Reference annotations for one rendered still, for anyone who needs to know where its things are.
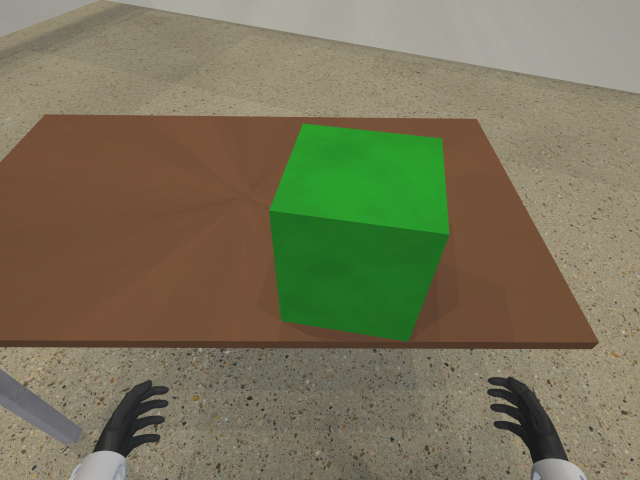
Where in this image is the robot right hand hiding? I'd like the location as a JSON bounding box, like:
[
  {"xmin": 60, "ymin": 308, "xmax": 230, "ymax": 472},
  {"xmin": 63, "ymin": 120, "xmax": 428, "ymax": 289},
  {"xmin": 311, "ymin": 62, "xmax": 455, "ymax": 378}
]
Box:
[{"xmin": 487, "ymin": 377, "xmax": 569, "ymax": 464}]

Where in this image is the table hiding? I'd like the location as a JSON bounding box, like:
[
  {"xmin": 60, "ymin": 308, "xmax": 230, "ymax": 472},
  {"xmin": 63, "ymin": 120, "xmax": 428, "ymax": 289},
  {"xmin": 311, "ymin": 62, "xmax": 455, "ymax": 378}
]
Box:
[{"xmin": 0, "ymin": 114, "xmax": 599, "ymax": 444}]

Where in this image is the left robot forearm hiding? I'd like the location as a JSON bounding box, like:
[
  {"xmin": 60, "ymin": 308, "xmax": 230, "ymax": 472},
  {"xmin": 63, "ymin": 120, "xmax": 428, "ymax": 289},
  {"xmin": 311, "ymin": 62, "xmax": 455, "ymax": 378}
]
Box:
[{"xmin": 67, "ymin": 451, "xmax": 127, "ymax": 480}]

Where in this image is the right robot forearm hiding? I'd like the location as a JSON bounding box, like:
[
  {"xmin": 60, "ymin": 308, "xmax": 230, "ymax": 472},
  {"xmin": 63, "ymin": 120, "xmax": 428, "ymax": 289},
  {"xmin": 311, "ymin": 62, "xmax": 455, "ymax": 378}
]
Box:
[{"xmin": 531, "ymin": 459, "xmax": 587, "ymax": 480}]

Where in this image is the carton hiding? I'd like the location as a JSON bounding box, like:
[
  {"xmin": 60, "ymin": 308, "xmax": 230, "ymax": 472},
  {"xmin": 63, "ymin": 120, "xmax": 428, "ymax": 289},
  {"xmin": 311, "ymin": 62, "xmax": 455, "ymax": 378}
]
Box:
[{"xmin": 269, "ymin": 124, "xmax": 450, "ymax": 342}]

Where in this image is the robot left hand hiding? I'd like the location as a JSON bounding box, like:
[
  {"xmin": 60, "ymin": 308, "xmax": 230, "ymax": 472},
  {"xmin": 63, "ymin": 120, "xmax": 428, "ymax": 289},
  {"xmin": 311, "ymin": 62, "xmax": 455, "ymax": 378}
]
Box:
[{"xmin": 92, "ymin": 380, "xmax": 169, "ymax": 458}]

